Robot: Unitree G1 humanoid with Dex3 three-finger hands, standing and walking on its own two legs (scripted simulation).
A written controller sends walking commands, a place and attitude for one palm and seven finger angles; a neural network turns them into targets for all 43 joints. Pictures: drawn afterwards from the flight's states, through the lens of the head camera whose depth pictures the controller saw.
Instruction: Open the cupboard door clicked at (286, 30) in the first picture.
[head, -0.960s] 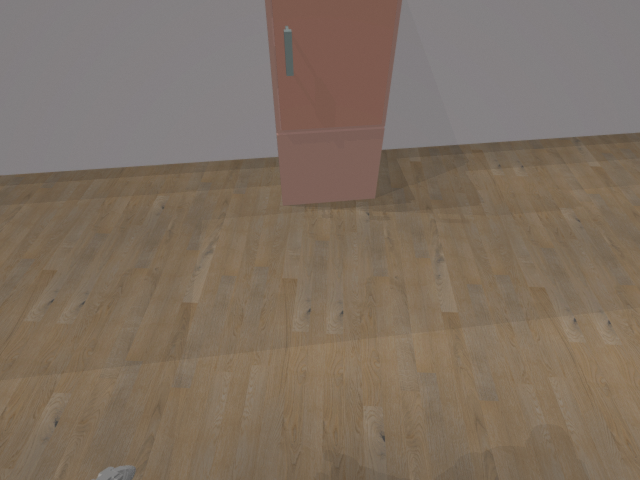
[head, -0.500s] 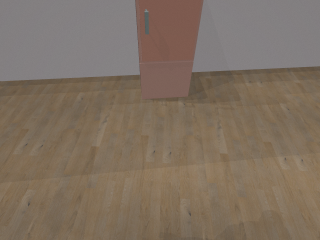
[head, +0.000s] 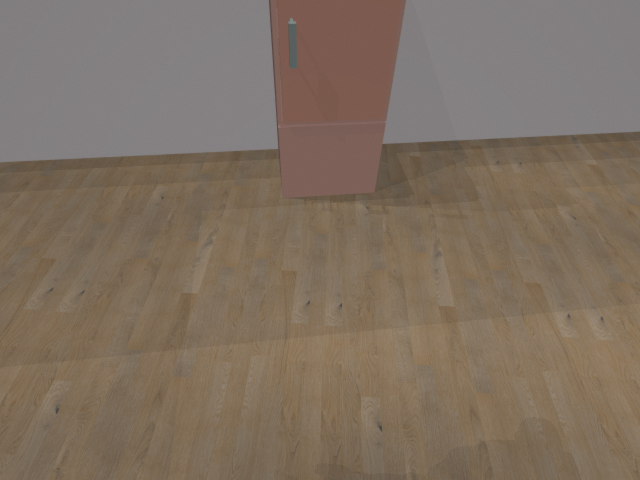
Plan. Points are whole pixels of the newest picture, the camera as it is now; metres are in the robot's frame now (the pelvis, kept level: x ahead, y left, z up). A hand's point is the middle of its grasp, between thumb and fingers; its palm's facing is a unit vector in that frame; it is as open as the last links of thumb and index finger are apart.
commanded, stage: look at it before walking up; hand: left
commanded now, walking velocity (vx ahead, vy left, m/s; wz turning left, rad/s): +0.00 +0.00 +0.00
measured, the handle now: (292, 43) +1.44 +0.17 -0.03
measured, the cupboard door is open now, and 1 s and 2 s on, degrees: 0 0 0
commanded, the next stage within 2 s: walk to a spot facing it in 0.48 s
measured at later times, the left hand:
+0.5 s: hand out of the picture +0.08 +0.25 -0.16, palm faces -0.03 -0.94 -0.33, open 7.4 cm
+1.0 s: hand out of the picture +0.10 +0.15 -0.19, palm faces -0.10 -0.97 -0.21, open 7.4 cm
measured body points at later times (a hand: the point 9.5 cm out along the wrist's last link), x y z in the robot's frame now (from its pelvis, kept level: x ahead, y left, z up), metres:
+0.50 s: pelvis +0.01 +0.00 +0.00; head +0.01 +0.00 +0.45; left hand +0.08 +0.29 -0.13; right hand +0.09 -0.30 -0.13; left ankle +0.01 +0.13 -0.74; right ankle +0.01 -0.12 -0.74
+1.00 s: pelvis +0.09 -0.04 -0.02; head +0.10 -0.05 +0.43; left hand +0.10 +0.20 -0.17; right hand +0.03 -0.28 -0.19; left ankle +0.01 +0.11 -0.72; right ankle +0.05 -0.11 -0.74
